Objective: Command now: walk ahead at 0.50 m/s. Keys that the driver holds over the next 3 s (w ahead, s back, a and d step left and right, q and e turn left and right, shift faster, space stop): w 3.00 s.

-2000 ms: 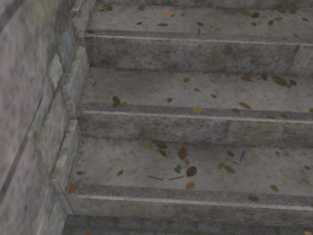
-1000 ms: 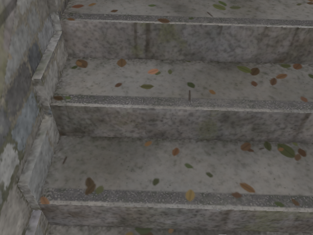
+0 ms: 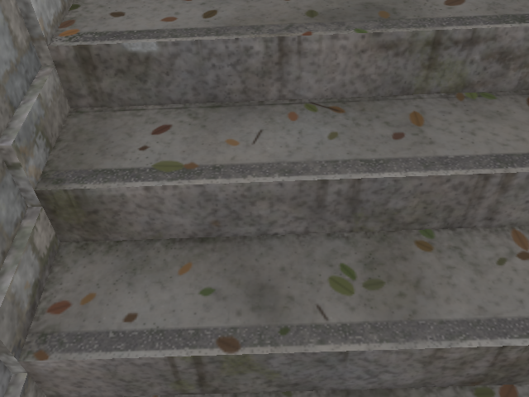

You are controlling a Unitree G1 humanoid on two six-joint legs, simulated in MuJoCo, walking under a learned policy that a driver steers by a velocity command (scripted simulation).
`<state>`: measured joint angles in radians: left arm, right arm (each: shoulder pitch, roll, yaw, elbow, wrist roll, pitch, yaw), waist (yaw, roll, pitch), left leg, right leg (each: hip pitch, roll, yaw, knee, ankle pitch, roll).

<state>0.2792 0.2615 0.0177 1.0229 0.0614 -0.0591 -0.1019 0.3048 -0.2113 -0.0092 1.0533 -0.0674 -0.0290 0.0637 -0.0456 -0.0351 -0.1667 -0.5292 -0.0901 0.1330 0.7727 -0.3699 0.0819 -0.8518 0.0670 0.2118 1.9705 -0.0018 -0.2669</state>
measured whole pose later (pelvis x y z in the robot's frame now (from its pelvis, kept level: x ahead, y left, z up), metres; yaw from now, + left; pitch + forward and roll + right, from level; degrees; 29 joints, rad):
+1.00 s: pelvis +0.54 -0.02 +0.31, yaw +0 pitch +6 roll +3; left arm 0.32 0.20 0.03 1.12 0.04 -0.08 -0.10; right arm 0.14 -0.18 -0.01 0.95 -0.05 -0.03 0.06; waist -0.05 -0.04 -0.16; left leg -0.69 -0.04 0.13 0.97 -0.39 0.08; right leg -0.69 0.07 0.23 1.73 0.08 -0.20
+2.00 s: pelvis +1.05 -0.06 +0.56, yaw +0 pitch +7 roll +4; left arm 0.49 0.09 -0.04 1.18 0.06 -0.11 -0.12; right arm -0.11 -0.10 0.06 0.80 -0.04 0.03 0.09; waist 0.05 -0.07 -0.15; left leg -1.03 0.01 0.15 1.31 -0.41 0.11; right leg 0.02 -0.09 -0.09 0.21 -0.22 -0.08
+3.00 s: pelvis +1.53 -0.11 +0.87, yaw +0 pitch +4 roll +0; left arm 0.50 0.09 -0.03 1.21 0.14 -0.07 -0.07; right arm 0.10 -0.11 0.06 0.95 -0.03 -0.04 0.06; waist 0.02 0.01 -0.09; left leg -1.49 0.03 -0.10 2.07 0.03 0.25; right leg -0.19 0.03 -0.11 0.48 -0.37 -0.07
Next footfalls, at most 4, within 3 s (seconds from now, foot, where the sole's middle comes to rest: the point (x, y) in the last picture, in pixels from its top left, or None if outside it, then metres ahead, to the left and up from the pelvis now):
0.26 right None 0.33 -0.15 -0.57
0.84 left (237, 293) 0.64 0.07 -0.40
1.38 right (339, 143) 0.91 -0.17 -0.23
1.98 left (233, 13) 1.22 0.05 -0.06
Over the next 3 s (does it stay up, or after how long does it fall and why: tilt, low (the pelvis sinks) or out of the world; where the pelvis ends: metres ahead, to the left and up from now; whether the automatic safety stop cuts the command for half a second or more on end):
stays up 1.53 -0.11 0.87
